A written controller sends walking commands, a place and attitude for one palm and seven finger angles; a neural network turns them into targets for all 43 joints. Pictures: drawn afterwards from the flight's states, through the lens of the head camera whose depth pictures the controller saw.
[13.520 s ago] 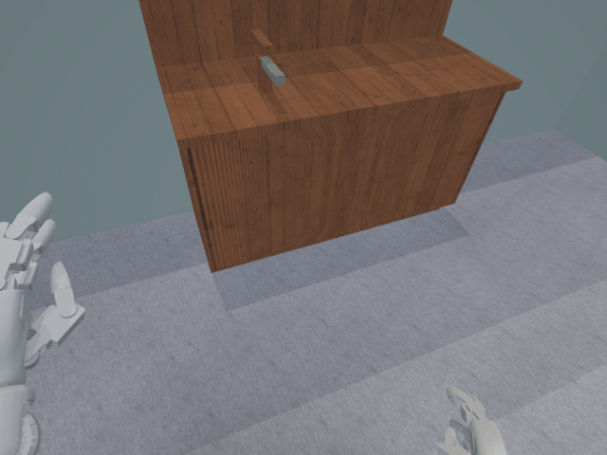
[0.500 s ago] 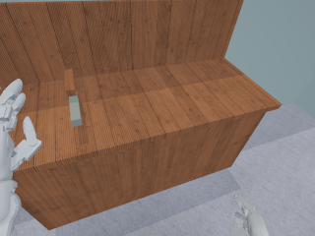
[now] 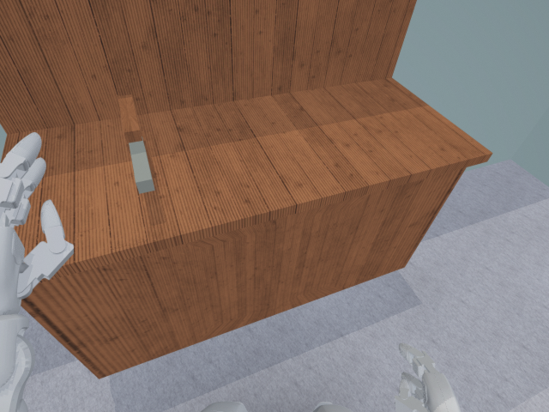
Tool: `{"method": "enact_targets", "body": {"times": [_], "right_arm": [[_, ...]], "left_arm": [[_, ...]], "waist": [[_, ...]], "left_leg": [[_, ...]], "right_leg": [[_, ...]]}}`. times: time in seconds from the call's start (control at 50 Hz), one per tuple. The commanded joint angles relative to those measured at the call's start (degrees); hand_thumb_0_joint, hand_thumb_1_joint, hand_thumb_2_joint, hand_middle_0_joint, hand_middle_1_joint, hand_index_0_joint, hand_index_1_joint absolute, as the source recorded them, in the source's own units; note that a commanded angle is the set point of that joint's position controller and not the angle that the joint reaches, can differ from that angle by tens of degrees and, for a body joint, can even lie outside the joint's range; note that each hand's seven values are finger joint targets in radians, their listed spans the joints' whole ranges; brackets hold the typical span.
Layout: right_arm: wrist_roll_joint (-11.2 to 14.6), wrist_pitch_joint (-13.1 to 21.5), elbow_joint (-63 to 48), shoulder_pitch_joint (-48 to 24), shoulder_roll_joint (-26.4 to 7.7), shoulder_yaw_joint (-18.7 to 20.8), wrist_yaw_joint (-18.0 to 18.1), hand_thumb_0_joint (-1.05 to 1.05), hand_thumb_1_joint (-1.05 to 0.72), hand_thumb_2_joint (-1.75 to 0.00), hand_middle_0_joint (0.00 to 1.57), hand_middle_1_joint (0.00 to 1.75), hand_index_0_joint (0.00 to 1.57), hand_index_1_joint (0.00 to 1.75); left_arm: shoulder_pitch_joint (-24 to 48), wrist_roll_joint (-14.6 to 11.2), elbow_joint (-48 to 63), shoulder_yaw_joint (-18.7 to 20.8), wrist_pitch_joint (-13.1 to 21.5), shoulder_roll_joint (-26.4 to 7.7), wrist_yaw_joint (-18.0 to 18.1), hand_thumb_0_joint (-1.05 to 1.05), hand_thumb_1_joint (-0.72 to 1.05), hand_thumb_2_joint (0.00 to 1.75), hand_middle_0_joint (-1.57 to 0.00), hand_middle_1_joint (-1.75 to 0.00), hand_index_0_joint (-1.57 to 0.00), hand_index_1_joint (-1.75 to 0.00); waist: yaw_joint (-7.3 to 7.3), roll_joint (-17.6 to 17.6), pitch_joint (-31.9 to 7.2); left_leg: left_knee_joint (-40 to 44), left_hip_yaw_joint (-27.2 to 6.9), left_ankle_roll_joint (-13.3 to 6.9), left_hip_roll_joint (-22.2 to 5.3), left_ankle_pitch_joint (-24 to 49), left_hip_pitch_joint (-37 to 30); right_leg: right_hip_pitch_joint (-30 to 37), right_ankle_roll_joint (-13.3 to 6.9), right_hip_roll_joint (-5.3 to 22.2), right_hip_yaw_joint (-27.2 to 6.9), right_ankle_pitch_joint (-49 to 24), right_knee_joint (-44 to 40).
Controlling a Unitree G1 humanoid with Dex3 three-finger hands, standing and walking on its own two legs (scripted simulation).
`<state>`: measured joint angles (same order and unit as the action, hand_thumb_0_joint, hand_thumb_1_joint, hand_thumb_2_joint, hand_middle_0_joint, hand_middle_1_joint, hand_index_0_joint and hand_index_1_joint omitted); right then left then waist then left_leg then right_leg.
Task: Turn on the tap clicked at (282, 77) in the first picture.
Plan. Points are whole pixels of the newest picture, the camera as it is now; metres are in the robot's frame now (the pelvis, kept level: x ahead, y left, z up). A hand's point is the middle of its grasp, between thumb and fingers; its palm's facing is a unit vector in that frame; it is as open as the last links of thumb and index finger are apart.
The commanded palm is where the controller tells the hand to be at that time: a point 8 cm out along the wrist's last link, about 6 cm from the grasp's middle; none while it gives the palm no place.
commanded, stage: come to a stop and stand still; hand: left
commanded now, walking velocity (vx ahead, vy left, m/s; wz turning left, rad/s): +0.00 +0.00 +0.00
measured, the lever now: (144, 182) +0.46 +0.29 +0.05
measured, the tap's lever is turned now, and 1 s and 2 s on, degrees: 0 0 0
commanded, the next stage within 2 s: look again from close up in 1.26 s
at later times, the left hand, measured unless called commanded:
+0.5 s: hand (35, 273) +0.19 +0.27 +0.18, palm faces +0.39 -0.85 -0.35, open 7.4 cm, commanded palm +0.13 +0.30 +0.20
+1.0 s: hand (35, 240) +0.23 +0.29 +0.18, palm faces +0.39 -0.83 -0.39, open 7.4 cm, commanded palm +0.16 +0.33 +0.20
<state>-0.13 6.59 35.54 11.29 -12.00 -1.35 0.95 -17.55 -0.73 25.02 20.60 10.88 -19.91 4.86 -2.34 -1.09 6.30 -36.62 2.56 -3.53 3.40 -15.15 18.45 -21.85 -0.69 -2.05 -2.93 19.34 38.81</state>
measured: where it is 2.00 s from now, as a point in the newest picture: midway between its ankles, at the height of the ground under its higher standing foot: outside the picture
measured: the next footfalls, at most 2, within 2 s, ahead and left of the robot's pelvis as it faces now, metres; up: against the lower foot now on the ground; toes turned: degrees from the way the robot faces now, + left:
right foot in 0.16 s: +0.08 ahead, -0.06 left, +0.00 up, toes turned +1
left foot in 0.40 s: +0.03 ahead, +0.15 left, +0.00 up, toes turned +0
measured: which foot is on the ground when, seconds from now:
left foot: down 0.00-0.18, up 0.20-0.38, down 0.40-1.00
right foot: up 0.00-0.14, down 0.16-1.00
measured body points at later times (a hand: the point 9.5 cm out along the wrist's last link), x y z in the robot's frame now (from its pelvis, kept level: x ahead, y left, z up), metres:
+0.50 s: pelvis -0.03 +0.03 +0.02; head -0.04 +0.03 +0.47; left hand +0.16 +0.31 +0.20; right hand +0.14 -0.22 -0.05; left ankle -0.01 +0.15 -0.72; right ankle +0.04 -0.07 -0.72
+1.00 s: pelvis +0.01 +0.04 +0.02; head +0.02 +0.05 +0.47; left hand +0.20 +0.33 +0.20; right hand +0.19 -0.17 -0.06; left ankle -0.01 +0.15 -0.72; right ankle +0.04 -0.07 -0.72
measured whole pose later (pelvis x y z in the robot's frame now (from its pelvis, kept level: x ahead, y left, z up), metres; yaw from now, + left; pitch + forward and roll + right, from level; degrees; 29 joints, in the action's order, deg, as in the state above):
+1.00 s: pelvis +0.01 +0.04 +0.02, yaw +1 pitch -1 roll +0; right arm -0.3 7.2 34.8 11.1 -10.9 -1.4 1.8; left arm -23.3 -1.8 24.3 19.0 9.9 -20.2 6.5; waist -0.8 -0.1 2.5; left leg -25.4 -0.3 -1.1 1.5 -14.9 9.2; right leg -13.0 -0.7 -0.9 -0.1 10.9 25.1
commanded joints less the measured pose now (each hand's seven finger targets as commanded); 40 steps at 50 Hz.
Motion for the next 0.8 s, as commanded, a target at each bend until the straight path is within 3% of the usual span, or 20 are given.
{"method": "enact_targets", "body": {"times": [0.0,0.02,0.06,0.1,0.12,0.14,0.16,0.18,0.2,0.22,0.26,0.32,0.36,0.4,0.42,0.44,0.5,0.56,0.64,0.78], "right_arm": [[0.9,4.43,-9.21,-4.56,-5.16,3.6,-0.23,0.0,-0.9,-0.9,0.2,0.3,0.2,0.3],[1.01,4.44,-9.27,-5.28,-5.66,3.49,-0.68,0.0,-0.9,-0.9,0.2,0.3,0.2,0.3],[0.39,4.12,-10.5,-6.44,-5.73,3.05,-0.79,0.0,-0.9,-0.9,0.2,0.3,0.2,0.3],[-0.55,3.85,-11.54,-6.39,-5.64,2.73,-0.74,0.0,-0.9,-0.9,0.2,0.3,0.2,0.3],[-0.84,3.44,-11.74,-6.35,-5.88,2.86,-0.92,0.0,-0.9,-0.9,0.2,0.3,0.2,0.3],[-0.95,2.92,-11.66,-6.38,-5.76,2.91,-1.02,0.0,-0.9,-0.9,0.2,0.3,0.2,0.3],[-0.75,2.36,-11.46,-6.53,-5.62,2.59,-1.13,0.0,-0.9,-0.9,0.2,0.3,0.2,0.3],[0.58,2.98,-11.29,-5.08,-5.35,2.98,-0.44,0.0,-0.9,-0.9,0.2,0.3,0.2,0.3],[0.23,3.54,-9.5,-2.89,-5.97,3.09,0.1,0.0,-0.9,-0.9,0.2,0.3,0.2,0.3],[0.45,3.65,-8.99,-3.13,-5.61,2.74,0.49,0.0,-0.9,-0.9,0.2,0.3,0.2,0.3],[0.2,3.9,-8.88,-4.58,-5.1,2.36,1.3,0.0,-0.9,-0.9,0.2,0.3,0.2,0.3],[-0.46,5.15,-8.56,-3.0,-4.7,1.81,1.97,0.0,-0.9,-0.9,0.2,0.3,0.2,0.3],[-0.06,6.02,-9.17,-2.69,-5.5,2.43,2.25,0.0,-0.9,-0.9,0.2,0.3,0.2,0.3],[0.4,5.59,-9.68,-3.47,-7.32,3.31,1.95,0.0,-0.9,-0.9,0.2,0.3,0.2,0.3],[0.6,5.17,-9.77,-4.95,-5.99,2.53,1.89,0.0,-0.9,-0.9,0.2,0.3,0.2,0.3],[0.54,4.9,-9.97,-5.39,-5.67,2.17,1.89,0.0,-0.9,-0.9,0.2,0.3,0.2,0.3],[0.7,4.87,-9.95,-5.11,-6.17,2.57,1.79,0.0,-0.9,-0.9,0.2,0.3,0.2,0.3],[0.39,4.99,-9.97,-4.72,-6.27,2.88,1.59,0.0,-0.9,-0.9,0.2,0.3,0.2,0.3],[0.22,5.06,-9.21,-3.52,-5.92,2.63,1.56,0.0,-0.9,-0.9,0.2,0.3,0.2,0.3],[0.02,4.81,-8.8,-4.77,-5.42,2.07,1.88,0.0,-0.9,-0.9,0.2,0.3,0.2,0.3]], "left_arm": [[7.17,-0.46,9.63,6.43,2.41,-10.24,0.87,0.0,0.9,0.9,-0.2,-0.3,-0.2,-0.3],[3.91,-0.76,8.53,5.94,2.22,-9.41,0.84,0.0,0.9,0.9,-0.2,-0.3,-0.2,-0.3],[-0.6,-0.61,9.95,7.24,2.47,-10.44,1.16,0.0,0.9,0.9,-0.2,-0.3,-0.2,-0.3],[-1.8,-0.06,11.84,7.09,2.95,-10.9,1.25,0.0,0.9,0.9,-0.2,-0.3,-0.2,-0.3],[-2.02,0.06,11.39,7.24,2.77,-11.49,1.1,0.0,0.9,0.9,-0.2,-0.3,-0.2,-0.3],[-0.47,0.27,11.44,6.91,2.79,-11.95,0.77,0.0,0.9,0.9,-0.2,-0.3,-0.2,-0.3],[1.41,0.33,11.44,6.66,3.03,-12.5,0.88,0.0,0.9,0.9,-0.2,-0.3,-0.2,-0.3],[5.41,-0.48,11.93,4.78,2.48,-10.86,0.84,0.0,0.9,0.9,-0.2,-0.3,-0.2,-0.3],[4.64,-0.94,8.98,4.66,1.8,-10.26,1.09,0.0,0.9,0.9,-0.2,-0.3,-0.2,-0.3],[3.34,-1.19,8.01,4.75,1.33,-10.25,1.51,0.0,0.9,0.9,-0.2,-0.3,-0.2,-0.3],[4.41,-0.88,9.23,4.2,1.59,-10.24,2.18,0.0,0.9,0.9,-0.2,-0.3,-0.2,-0.3],[2.77,-0.27,10.1,4.1,2.58,-9.38,3.38,0.0,0.9,0.9,-0.2,-0.3,-0.2,-0.3],[0.8,-0.86,10.02,4.24,2.81,-9.35,3.31,0.0,0.9,0.9,-0.2,-0.3,-0.2,-0.3],[1.66,-1.0,12.15,5.26,3.11,-10.76,2.7,0.0,0.9,0.9,-0.2,-0.3,-0.2,-0.3],[0.75,-1.36,12.43,5.68,3.22,-11.18,2.48,0.0,0.9,0.9,-0.2,-0.3,-0.2,-0.3],[0.95,-1.03,12.53,6.02,3.4,-10.93,2.47,0.0,0.9,0.9,-0.2,-0.3,-0.2,-0.3],[-0.46,-0.4,10.33,6.01,3.6,-10.14,2.58,0.0,0.9,0.9,-0.2,-0.3,-0.2,-0.3],[-0.15,-0.38,9.48,5.21,3.64,-9.58,2.3,0.0,0.9,0.9,-0.2,-0.3,-0.2,-0.3],[1.47,-0.32,8.33,3.52,3.51,-8.56,2.23,0.0,0.9,0.9,-0.2,-0.3,-0.2,-0.3],[2.88,-0.5,9.39,3.95,2.96,-9.33,2.71,0.0,0.9,0.9,-0.2,-0.3,-0.2,-0.3]], "waist": [[2.62,11.62,-4.85],[1.97,8.29,-5.01],[0.42,11.03,-6.47],[-0.56,12.42,-8.83],[-0.84,8.07,-9.45],[-0.75,-0.65,-8.89],[0.29,-9.09,-8.73],[0.65,-15.56,-7.57],[2.21,-11.15,-5.48],[2.33,-5.94,-5.72],[1.99,-0.38,-5.26],[0.97,2.02,-10.48],[0.81,2.92,-10.69],[0.09,2.67,-11.16],[0.66,7.19,-9.73],[0.81,8.48,-6.54],[0.61,6.44,-5.93],[0.95,4.74,-6.71],[1.11,1.97,-6.79],[0.69,2.86,-8.81]], "left_leg": [[33.66,-22.3,0.86,-14.0,-28.57,7.93],[32.45,-18.82,0.98,-12.62,-26.16,5.57],[32.82,-15.14,1.98,-11.69,-24.81,4.84],[29.34,-12.43,4.2,-10.62,-23.23,7.05],[23.52,-9.73,5.0,-8.59,-19.45,7.18],[9.52,-4.08,4.7,-4.42,-13.38,5.79],[-10.11,-2.05,4.04,-0.49,-8.25,3.24],[-20.16,-4.32,4.59,-0.64,-5.46,4.55],[-23.56,-4.95,4.77,-2.27,-2.78,2.34],[-21.73,-4.84,4.8,-2.98,-3.0,2.72],[-10.77,-4.31,3.83,-4.49,-5.0,2.49],[9.99,-0.38,1.99,-2.1,-2.94,-7.89],[17.19,-3.56,1.04,-5.4,2.0,-11.04],[16.13,-6.53,0.69,-8.1,7.69,-9.51],[18.93,-8.14,0.53,-8.4,-3.03,-5.04],[22.17,-10.24,0.38,-8.66,-10.72,-0.27],[24.02,-10.77,-0.14,-9.61,-14.43,3.74],[19.97,-7.52,1.02,-6.35,-10.94,1.36],[18.04,-7.21,1.66,-5.19,-10.3,-0.59],[19.41,-7.77,2.08,-5.86,-2.15,-2.8]], "right_leg": [[1.44,1.25,-4.45,0.13,4.45,27.26],[1.59,0.94,-3.5,1.89,4.19,21.19],[8.98,-0.42,-2.72,6.06,5.7,5.62],[20.77,-2.42,-2.19,6.65,4.27,-10.42],[23.42,-2.9,-0.67,4.38,2.04,-16.4],[20.2,-4.03,4.37,-1.72,0.36,-23.16],[9.89,-7.48,14.47,-15.41,2.5,-29.53],[1.51,-10.14,20.86,-24.36,17.15,-33.51],[-5.05,-10.6,19.77,-20.0,19.83,-33.5],[-4.62,-10.3,18.21,-17.97,19.32,-31.71],[-1.46,-9.52,17.61,-16.01,15.53,-29.64],[3.92,-5.74,11.67,-9.69,11.02,-23.6],[6.88,-2.08,6.47,-5.61,3.59,-17.78],[8.84,0.9,3.79,-3.64,-2.57,-13.74],[9.08,0.67,4.5,-3.02,3.68,-15.02],[10.03,0.51,3.36,-2.37,4.84,-14.77],[14.57,0.86,1.61,0.66,-0.15,-12.19],[12.89,0.02,2.97,-2.6,2.01,-17.31],[10.15,-0.61,4.02,-4.53,6.45,-20.67],[13.23,-0.16,3.38,-2.12,-4.17,-17.92]]}}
